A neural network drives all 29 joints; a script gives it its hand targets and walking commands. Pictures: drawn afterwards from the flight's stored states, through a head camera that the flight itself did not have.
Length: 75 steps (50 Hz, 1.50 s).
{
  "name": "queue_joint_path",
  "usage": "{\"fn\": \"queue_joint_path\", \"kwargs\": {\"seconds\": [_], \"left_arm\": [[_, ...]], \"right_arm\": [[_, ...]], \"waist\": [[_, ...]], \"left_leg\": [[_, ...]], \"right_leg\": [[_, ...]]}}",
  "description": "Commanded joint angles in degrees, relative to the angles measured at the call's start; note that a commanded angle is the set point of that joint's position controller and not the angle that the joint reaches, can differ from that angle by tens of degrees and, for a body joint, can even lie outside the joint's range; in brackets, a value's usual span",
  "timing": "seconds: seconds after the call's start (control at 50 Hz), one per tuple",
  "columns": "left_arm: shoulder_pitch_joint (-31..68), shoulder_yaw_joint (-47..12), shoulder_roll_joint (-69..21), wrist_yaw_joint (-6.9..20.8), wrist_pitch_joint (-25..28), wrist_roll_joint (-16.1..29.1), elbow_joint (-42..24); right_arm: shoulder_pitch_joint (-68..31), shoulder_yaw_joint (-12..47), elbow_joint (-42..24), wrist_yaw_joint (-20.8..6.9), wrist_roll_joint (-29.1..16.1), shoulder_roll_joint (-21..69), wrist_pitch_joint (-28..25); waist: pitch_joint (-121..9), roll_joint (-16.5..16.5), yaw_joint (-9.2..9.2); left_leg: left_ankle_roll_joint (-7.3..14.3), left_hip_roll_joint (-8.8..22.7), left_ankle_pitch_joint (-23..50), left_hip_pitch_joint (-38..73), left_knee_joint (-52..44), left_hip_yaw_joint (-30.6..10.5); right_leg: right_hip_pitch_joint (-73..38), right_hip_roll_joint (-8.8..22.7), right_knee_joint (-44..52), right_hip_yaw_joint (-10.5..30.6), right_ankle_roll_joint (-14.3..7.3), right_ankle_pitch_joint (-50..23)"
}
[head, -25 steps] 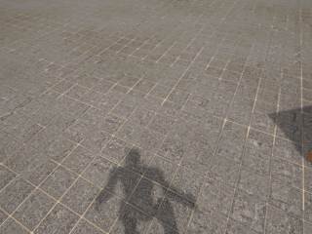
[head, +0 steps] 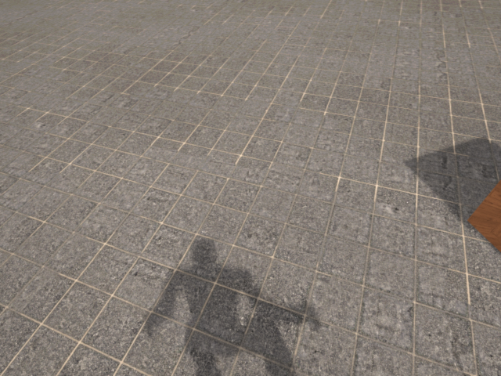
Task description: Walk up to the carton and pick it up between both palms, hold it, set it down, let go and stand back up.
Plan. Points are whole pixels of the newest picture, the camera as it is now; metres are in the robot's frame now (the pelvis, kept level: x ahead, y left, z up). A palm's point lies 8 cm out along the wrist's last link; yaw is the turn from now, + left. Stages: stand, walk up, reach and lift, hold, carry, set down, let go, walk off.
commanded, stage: walk up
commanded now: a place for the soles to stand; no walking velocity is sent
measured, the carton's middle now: out of the picture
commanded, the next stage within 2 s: none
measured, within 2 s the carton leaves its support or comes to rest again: neither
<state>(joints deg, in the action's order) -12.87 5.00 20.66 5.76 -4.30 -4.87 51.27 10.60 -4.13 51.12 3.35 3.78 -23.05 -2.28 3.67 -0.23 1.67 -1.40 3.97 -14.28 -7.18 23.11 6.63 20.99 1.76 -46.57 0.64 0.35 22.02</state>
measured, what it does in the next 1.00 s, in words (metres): steps to the right, turning right: right foot, then left foot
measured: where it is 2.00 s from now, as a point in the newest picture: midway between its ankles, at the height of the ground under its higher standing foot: (467, 364)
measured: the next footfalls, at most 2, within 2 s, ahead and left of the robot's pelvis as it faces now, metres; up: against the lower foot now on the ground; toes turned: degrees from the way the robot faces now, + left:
right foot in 0.18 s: +0.11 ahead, -0.24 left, +0.00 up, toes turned -12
left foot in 0.48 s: +0.27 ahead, -0.07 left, +0.00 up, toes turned -19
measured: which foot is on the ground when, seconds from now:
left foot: down 0.00-0.18, up 0.20-0.46, down 0.48-0.98, up 1.00-1.00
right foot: up 0.00-0.16, down 0.18-0.48, up 0.50-0.92, down 0.94-1.00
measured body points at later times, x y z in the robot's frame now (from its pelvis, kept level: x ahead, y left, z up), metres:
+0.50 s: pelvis +0.11 -0.11 -0.02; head +0.11 -0.10 +0.43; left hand +0.33 +0.16 -0.11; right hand +0.08 -0.46 -0.09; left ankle +0.23 -0.06 -0.74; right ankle +0.08 -0.24 -0.74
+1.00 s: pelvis +0.20 -0.29 -0.03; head +0.21 -0.32 +0.42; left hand +0.53 -0.19 -0.10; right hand -0.02 -0.57 -0.11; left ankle +0.23 -0.07 -0.71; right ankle +0.16 -0.43 -0.74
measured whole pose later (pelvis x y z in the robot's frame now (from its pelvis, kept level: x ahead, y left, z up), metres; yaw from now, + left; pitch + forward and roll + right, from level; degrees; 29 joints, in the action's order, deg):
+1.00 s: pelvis +0.20 -0.29 -0.03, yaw -43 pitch -2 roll -1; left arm -9.7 2.9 23.7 6.5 -1.9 -2.1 36.4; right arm 26.9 -5.2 33.1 0.7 2.2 -29.5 -1.4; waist 5.7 -2.5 -4.3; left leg -0.4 16.2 -29.2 -8.5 50.1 11.1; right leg 24.2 1.0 -42.4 -1.1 0.0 15.6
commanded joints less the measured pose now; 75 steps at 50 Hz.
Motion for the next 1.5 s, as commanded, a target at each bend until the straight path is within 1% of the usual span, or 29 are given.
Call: {"fn": "queue_joint_path", "kwargs": {"seconds": [0.0, 0.1, 0.14, 0.16, 0.18, 0.2, 0.22, 0.28, 0.42, 0.44, 0.46, 0.48, 0.5, 0.62, 0.82, 0.9, 0.92, 0.94, 0.96, 0.98, 1.02, 1.06, 1.18, 1.26, 1.3, 1.32, 1.36, 1.42, 1.48], "left_arm": [[3.25, 3.46, 9.34, 2.11, 1.15, -0.21, -12.01], [1.22, 3.48, 9.61, 3.45, 0.83, 2.5, -14.31], [-5.49, 4.58, 12.02, 2.35, 1.4, 1.94, -11.41], [-10.72, 5.88, 16.45, 1.46, 1.54, 1.72, -9.83], [-12.37, 7.17, 22.81, 0.62, 1.51, 2.08, -10.96], [-9.17, 7.68, 23.84, 0.48, 1.14, 2.4, -13.77], [-7.05, 8.01, 23.57, 0.0, 1.35, 2.72, -14.78], [0.41, 5.83, 20.76, -1.51, 1.36, 3.99, -16.34], [10.65, 3.18, 13.09, 0.56, 0.46, 2.46, -20.97], [9.72, 2.64, 10.78, 0.36, 0.54, 2.26, -20.81], [7.77, 2.17, 8.21, 0.13, 0.61, 2.39, -21.19], [4.62, 2.78, 8.71, -0.4, 0.24, 2.39, -20.82], [-0.33, 3.2, 13.96, -1.24, -0.35, 2.28, -19.93], [-2.12, 3.27, 14.48, 1.58, 0.89, 3.07, -17.55], [8.99, 1.35, 11.16, 2.44, 1.84, 3.23, -22.19], [1.03, 2.71, 13.31, 1.28, 2.95, 2.43, -18.5], [-5.94, 4.15, 16.86, 0.1, 3.52, 2.36, -16.09], [-10.97, 5.74, 22.5, -1.38, 3.87, 2.49, -15.13], [-11.69, 6.77, 27.69, -2.72, 3.93, 3.18, -17.48], [-12.56, 6.52, 25.56, -2.99, 3.7, 3.83, -18.5], [-8.47, 5.36, 22.07, -4.47, 3.63, 5.55, -19.03], [-4.34, 3.21, 18.53, -5.24, 3.29, 6.35, -19.47], [-2.44, 1.54, 14.82, -3.8, 3.99, 4.11, -23.88], [-1.07, 1.35, 13.46, -3.14, 4.02, 4.54, -24.64], [-5.76, 0.72, 10.27, -3.17, 4.36, 4.76, -24.4], [-8.55, 0.97, 9.01, -3.18, 4.4, 5.12, -25.17], [-10.82, 3.45, 17.2, -4.15, 2.22, 3.93, -24.91], [-7.75, 3.57, 16.96, -3.61, 3.7, 2.88, -23.83], [-9.55, 2.49, 13.92, -2.15, 3.75, 4.17, -22.88]], "right_arm": [[-1.11, -5.07, -9.03, 1.52, 0.55, -15.53, -1.53], [-0.92, -5.74, -12.24, 0.28, 0.5, -17.53, -0.83], [-0.67, -4.64, -13.36, -0.62, 0.07, -14.28, 0.04], [-1.45, -3.33, -14.94, -1.08, 0.05, -11.09, 0.55], [-2.32, -1.94, -17.62, -1.72, -0.65, -8.29, 0.82], [-2.13, -2.27, -18.11, -1.98, -1.98, -10.58, 0.84], [-3.33, -2.87, -18.5, -1.96, -2.7, -13.3, 0.54], [6.57, -2.51, -15.34, -2.33, -4.21, -14.64, -1.56], [20.03, -3.49, -14.57, -0.62, -1.95, -12.55, -1.11], [22.44, -4.26, -14.4, -0.25, -1.31, -14.48, -1.02], [24.6, -5.14, -15.15, 0.23, -0.25, -18.03, -1.04], [17.28, -5.96, -17.97, 1.01, 0.77, -21.1, -1.26], [10.98, -5.67, -20.88, 1.76, 0.35, -20.35, -1.38], [10.01, -5.76, -20.43, 0.86, 0.04, -17.16, -3.51], [17.89, -6.16, -22.65, -0.82, -0.5, -18.79, -2.66], [14.96, -5.65, -23.84, -1.3, -1.56, -19.44, -1.19], [16.4, -4.66, -24.09, -1.87, -1.59, -16.79, -0.82], [17.8, -2.95, -25.16, -2.89, -1.61, -12.34, -0.63], [14.27, -2.01, -28.59, -3.6, -2.53, -10.36, -1.21], [10.55, -3.01, -29.36, -3.35, -3.34, -14.7, -1.11], [9.8, -3.44, -27.91, -3.84, -4.34, -16.8, -2.04], [14.49, -2.61, -24.58, -4.37, -4.53, -15.15, -2.41], [13.1, -1.56, -25.09, -3.72, -2.8, -11.93, -1.58], [17.86, -2.86, -23.15, -3.17, -2.07, -12.22, -1.79], [21.64, -4.66, -23.39, -2.21, -0.66, -16.86, -1.39], [23.78, -5.15, -24.61, -1.55, -0.01, -19.31, -1.45], [16.27, -5.4, -26.57, -0.8, -0.19, -19.3, -1.91], [16.1, -4.32, -25.72, -0.97, -1.18, -17.2, -3.18], [14.1, -4.28, -25.7, -1.61, -0.99, -17.52, -3.55]], "waist": [[-2.3, -3.08, -2.35], [-3.12, -9.78, -1.51], [-6.89, -0.48, 2.13], [-7.16, 11.27, 5.6], [-4.09, 24.15, 6.77], [-2.25, 23.04, 5.9], [1.39, 18.44, 5.36], [-2.38, 12.45, -0.39], [-3.94, 7.74, -6.97], [-5.61, 2.56, -8.61], [-6.9, -8.79, -9.69], [-3.23, -11.07, -5.06], [1.6, -3.92, -1.68], [3.92, -8.24, -2.29], [-1.74, -11.35, -7.4], [-5.76, -6.31, -1.51], [-10.7, 1.51, 1.97], [-11.92, 13.1, 4.54], [-10.62, 23.67, 6.43], [-7.63, 19.1, 7.2], [-3.01, 8.46, 4.26], [-4.32, 6.13, 0.31], [-0.4, 11.88, 0.03], [-2.5, 4.68, -4.21], [-6.42, -6.35, -7.13], [-9.95, -13.8, -8.06], [-0.12, -8.06, -3.09], [6.37, -2.16, -4.55], [4.93, -9.69, -3.48]], "left_leg": [[15.04, 20.6, -0.14, 5.46, -9.81, -8.82], [10.87, 15.21, -1.68, -1.23, -1.77, 3.23], [8.08, 9.36, -6.97, -6.79, 14.15, 8.25], [5.97, 4.76, -10.38, -14.17, 29.47, 9.58], [3.36, -3.13, -27.24, -28.47, 41.57, 7.92], [2.35, -3.58, -28.45, -33.63, 43.82, -2.59], [2.43, -1.29, -26.9, -34.49, 44.96, -5.06], [2.03, 2.35, -18.02, -25.93, 30.22, -7.14], [2.1, -4.59, 4.1, 8.54, 9.57, -1.75], [2.33, -2.04, 1.62, 15.3, 7.89, -5.67], [5.01, 8.61, -15.21, 14.37, -2.81, -20.34], [8.8, 22.86, -35.1, 2.55, -15.47, -40.21], [7.11, 26.48, -40.55, -7.62, -18.06, -41.57], [4.89, 14.18, -23.27, -7.67, -13.13, -14.96], [10.49, 15.59, 2.76, 6.42, -4.37, 2.46], [9.41, 16.64, 3.57, -0.7, 10.64, 8.23], [7.91, 13.9, 7.41, -6.5, 25.63, 9.12], [5.67, 8.53, -5.91, -18.12, 39.0, 8.16], [3.0, -0.27, -25.56, -34.9, 48.82, 4.72], [2.97, 1.27, -24.61, -37.51, 51.49, -4.49], [3.03, 4.73, -17.44, -37.03, 49.71, -7.27], [2.65, 4.67, -13.0, -29.31, 41.4, -6.15], [1.85, 1.34, -3.01, -16.18, 23.05, -3.42], [2.64, -2.65, 11.86, 2.93, 11.38, -1.21], [6.26, 2.95, -6.28, 12.8, 7.23, -11.31], [10.6, 17.8, -29.55, 12.31, -4.25, -33.99], [17.19, 28.15, -47.62, 2.84, -14.93, -49.91], [13.01, 20.08, -22.41, -4.1, -9.95, -29.44], [12.07, 15.05, -11.22, -6.28, -7.84, -15.02]], "right_leg": [[11.51, 8.8, -5.13, 4.43, 0.37, 1.18], [-2.75, 5.46, 9.29, -3.74, -1.22, -5.91], [-14.32, 0.33, 14.46, -6.85, -3.13, -9.79], [-18.93, -0.4, 18.23, -2.08, -6.22, -5.41], [-21.24, 8.96, 29.6, 19.72, -11.77, 0.53], [-18.24, 14.68, 36.07, 36.92, -17.46, 7.67], [-14.63, 16.99, 36.66, 39.01, -20.13, 9.97], [-16.38, 8.91, 26.64, 18.82, -14.25, -9.01], [14.39, 3.01, 21.5, 15.7, -8.23, 13.57], [20.39, -0.5, 14.62, 14.41, -6.02, 17.72], [23.06, -5.48, 1.3, 10.76, -3.52, 18.27], [21.2, -5.7, -16.53, 9.16, 0.24, 10.49], [18.88, -3.28, -20.77, 12.71, 1.83, 6.25], [14.66, 2.33, -17.71, 5.86, 1.4, -6.95], [12.69, 4.67, 4.32, -1.06, -1.33, -6.31], [-6.96, -0.25, 13.66, -4.9, -3.99, -8.08], [-19.1, -2.94, 14.24, -2.31, -6.34, -5.22], [-27.42, 2.47, 17.24, 8.52, -9.01, -1.68], [-32.82, 12.01, 25.22, 32.35, -15.01, -1.43], [-28.38, 15.23, 28.84, 41.41, -20.12, 0.32], [-25.39, 12.14, 25.19, 28.33, -17.89, -9.21], [-22.28, 7.38, 21.62, 17.07, -14.55, -26.87], [-4.44, 6.87, 22.19, 15.66, -15.23, -31.35], [5.91, 2.1, 15.12, 15.89, -8.61, -6.59], [14.0, -2.67, -0.85, 12.22, -5.28, 1.52], [16.57, -7.73, -16.62, 8.64, -2.4, 13.26], [20.02, -3.98, -28.53, 10.77, -0.63, 10.49], [17.11, -0.22, -23.73, 10.87, -0.08, 4.81], [12.99, -0.65, -19.42, 7.09, 0.02, -1.39]]}}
